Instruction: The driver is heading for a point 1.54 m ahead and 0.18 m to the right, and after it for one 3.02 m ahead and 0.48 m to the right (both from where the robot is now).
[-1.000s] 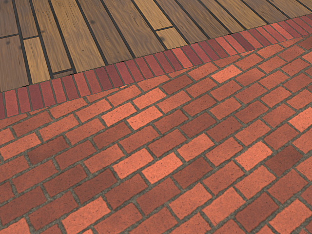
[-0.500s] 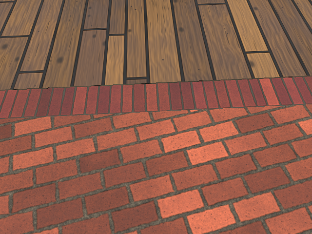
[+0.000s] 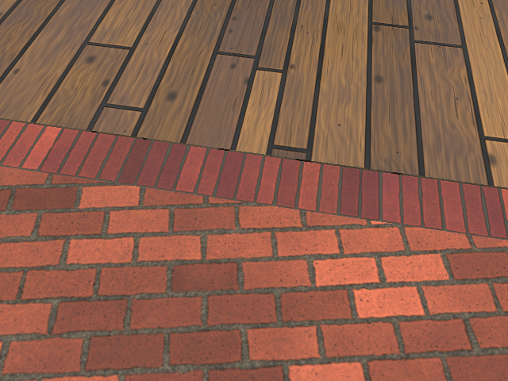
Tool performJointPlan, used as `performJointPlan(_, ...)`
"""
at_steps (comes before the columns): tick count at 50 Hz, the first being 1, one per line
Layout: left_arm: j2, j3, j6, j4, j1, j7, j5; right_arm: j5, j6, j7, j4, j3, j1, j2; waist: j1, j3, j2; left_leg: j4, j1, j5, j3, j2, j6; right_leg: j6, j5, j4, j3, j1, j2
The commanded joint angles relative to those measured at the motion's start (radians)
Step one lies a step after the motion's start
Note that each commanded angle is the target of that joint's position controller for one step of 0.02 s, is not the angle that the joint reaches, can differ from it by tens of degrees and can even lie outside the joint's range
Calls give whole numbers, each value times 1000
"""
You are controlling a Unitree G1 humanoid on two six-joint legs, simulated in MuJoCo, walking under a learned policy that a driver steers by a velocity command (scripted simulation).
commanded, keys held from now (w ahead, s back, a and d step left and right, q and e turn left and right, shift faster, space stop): no key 0.42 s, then w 0.58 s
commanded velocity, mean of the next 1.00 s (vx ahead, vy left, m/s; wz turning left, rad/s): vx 0.19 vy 0.00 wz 0.09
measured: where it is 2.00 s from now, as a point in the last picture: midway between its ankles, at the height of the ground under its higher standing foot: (226, 279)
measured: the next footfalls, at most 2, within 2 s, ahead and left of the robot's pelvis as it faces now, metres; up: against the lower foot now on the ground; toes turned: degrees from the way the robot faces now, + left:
right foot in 0.14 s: +0.06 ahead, -0.13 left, +0.00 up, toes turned +3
left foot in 0.42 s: +0.01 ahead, +0.08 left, +0.00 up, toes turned -3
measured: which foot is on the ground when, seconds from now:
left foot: down 0.00-0.14, up 0.16-0.40, down 0.42-0.68, up 0.70-1.00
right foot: up 0.00-0.12, down 0.14-1.00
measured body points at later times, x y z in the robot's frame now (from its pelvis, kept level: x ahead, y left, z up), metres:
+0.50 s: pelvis +0.01 -0.03 +0.00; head +0.01 -0.04 +0.45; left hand +0.08 +0.22 -0.13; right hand +0.09 -0.29 -0.14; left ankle -0.02 +0.09 -0.74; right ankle +0.00 -0.13 -0.74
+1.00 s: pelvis +0.15 -0.02 +0.00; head +0.18 -0.02 +0.45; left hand +0.05 +0.22 -0.14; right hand +0.35 -0.25 -0.11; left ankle +0.29 +0.10 -0.70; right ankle +0.02 -0.13 -0.74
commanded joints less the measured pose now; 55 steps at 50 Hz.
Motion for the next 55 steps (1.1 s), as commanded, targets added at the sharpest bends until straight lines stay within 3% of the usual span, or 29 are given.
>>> performJointPlan(1,73,13,-14,-48,33,4,-9,-8,-6,-2,-49,-28,8,-133,3,-103,125,-170,101,-227,-324,279,106,-18,-29,-67,-26,51,26)
performJointPlan(4,73,10,-24,-37,85,8,-19,-9,1,0,-38,-22,0,-126,15,-97,130,-154,86,-174,-346,285,97,-52,-51,-216,-48,160,54)
performJointPlan(6,60,5,-35,-13,163,12,-18,7,9,-7,-28,-16,-10,-120,56,-85,112,-116,39,-173,-336,258,52,-88,67,-472,-64,298,66)
performJointPlan(7,85,8,-44,-16,155,16,-8,13,6,-12,-27,-8,5,-95,45,-68,52,-72,-11,-234,-302,213,2,-108,91,-589,13,349,3)
performJointPlan(8,140,11,-51,-41,131,20,12,20,0,-13,-28,10,56,-33,13,-107,-127,110,-59,-348,-188,123,-50,-157,12,-698,255,397,-217)
performJointPlan(9,174,14,-54,-61,36,12,14,21,-6,-18,-35,-4,-9,-79,20,-3,-195,214,-97,-399,-28,-9,-73,-247,142,-735,393,211,-338)
performJointPlan(10,122,3,-63,-55,15,9,12,-1,-8,-15,-23,-9,-19,-102,10,6,-110,338,-14,-379,-58,44,-83,-268,262,-702,322,163,-309)
performJointPlan(11,93,-7,-70,-52,-17,7,1,5,-7,-7,-4,-9,6,-89,-13,-14,-93,382,10,-339,-51,43,-90,-248,348,-675,237,176,-250)
performJointPlan(14,93,-10,-76,-31,0,8,-7,2,0,-6,38,-1,43,-69,-7,-46,-126,383,8,-332,-14,59,-123,-216,623,-586,98,310,-159)
performJointPlan(17,100,-11,-71,17,80,4,-4,17,2,-20,47,20,-19,-34,51,-69,-140,189,46,-340,43,92,-136,-215,780,-512,93,425,-157)
performJointPlan(19,118,-5,-63,42,96,4,-5,28,0,-30,68,25,-12,-37,48,-79,-141,22,114,-230,61,97,-128,-194,823,-479,104,452,-152)
performJointPlan(22,98,-7,-69,52,109,-5,-9,4,-16,-39,111,23,28,-98,57,-137,-47,-79,363,97,-62,218,-102,-107,481,-502,95,332,-104)
performJointPlan(23,81,-7,-66,68,128,-11,-18,13,-14,-34,138,14,8,-116,81,-87,54,-18,308,-20,-49,201,-65,-107,218,-547,37,302,-25)
performJointPlan(25,108,5,-47,70,52,-13,-1,3,-14,-22,148,18,27,-88,32,10,47,-57,166,-470,-92,187,-8,-123,-157,-476,7,250,26)
performJointPlan(27,93,4,-47,51,22,-25,-1,7,-21,-25,156,14,58,-114,15,114,111,-136,104,-693,-211,235,43,-137,-245,-405,11,135,39)
performJointPlan(29,48,-6,-71,33,-2,-34,6,7,-35,-24,174,2,102,-148,3,132,202,-240,158,-730,-384,346,106,-124,-82,-284,-74,67,67)
performJointPlan(30,50,-6,-84,32,-5,-36,9,6,-41,-21,172,-1,93,-148,5,132,196,-257,161,-683,-415,376,123,-126,-27,-271,-85,71,55)
performJointPlan(32,54,-2,-104,48,56,-43,5,9,-52,-13,157,-3,36,-147,55,102,175,-225,101,-576,-364,357,112,-142,-12,-350,-85,199,48)
performJointPlan(34,83,12,-118,121,249,-36,-1,16,-63,-9,120,3,-69,-105,151,76,82,-62,-125,-480,-198,239,38,-164,-10,-513,4,531,19)
performJointPlan(35,175,37,-123,154,363,-27,1,22,-74,-5,79,21,-133,-40,194,65,-129,193,-301,-420,-24,108,-18,-220,-231,-664,306,660,-143)
performJointPlan(36,228,55,-120,185,445,-31,0,1,-83,-2,49,17,-161,-63,206,84,-231,410,-430,-452,73,76,-30,-294,-249,-771,572,698,-330)
performJointPlan(37,167,39,-117,174,384,-32,6,-14,-85,0,60,5,-151,-106,152,119,-79,538,-455,-417,31,135,-21,-308,-198,-745,536,642,-339)
performJointPlan(38,131,29,-120,151,316,-33,4,-7,-90,10,83,10,-103,-80,106,110,-35,580,-427,-348,24,166,-19,-291,-136,-744,451,599,-296)
performJointPlan(40,107,18,-132,140,257,-31,3,-9,-94,30,90,14,-88,-61,66,87,-55,590,-393,-248,51,206,-34,-259,-4,-776,316,562,-232)
performJointPlan(45,83,3,-145,192,321,-28,-6,-16,-80,47,34,32,-216,-25,76,80,-79,443,-350,-120,142,195,-89,-240,436,-760,92,509,-154)
performJointPlan(50,119,4,-147,212,328,-28,-6,-1,-72,42,-16,40,-297,-37,77,84,-109,211,-130,-23,183,160,-49,-214,583,-754,33,435,-179)
performJointPlan(52,133,6,-146,213,303,-25,-7,-4,-76,29,3,27,-215,-64,28,45,-97,178,-20,-57,188,128,-14,-190,831,-638,6,473,-191)
performJointPlan(54,137,5,-137,215,292,-26,-7,-11,-90,11,91,1,50,-104,-81,-97,-50,96,285,-78,198,89,25,-157,932,-294,-55,428,-134)
performJointPlan(55,98,-7,-134,195,309,-29,-7,-34,-99,-1,121,-20,211,-176,-127,-201,42,49,506,-275,-29,290,67,-141,624,4,-88,244,-85)
Keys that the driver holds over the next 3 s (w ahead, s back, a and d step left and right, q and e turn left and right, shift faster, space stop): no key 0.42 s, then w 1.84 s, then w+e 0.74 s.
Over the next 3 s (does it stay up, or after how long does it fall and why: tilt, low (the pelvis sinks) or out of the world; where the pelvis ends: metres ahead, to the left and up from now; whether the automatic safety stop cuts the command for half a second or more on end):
stays up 1.25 0.01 0.01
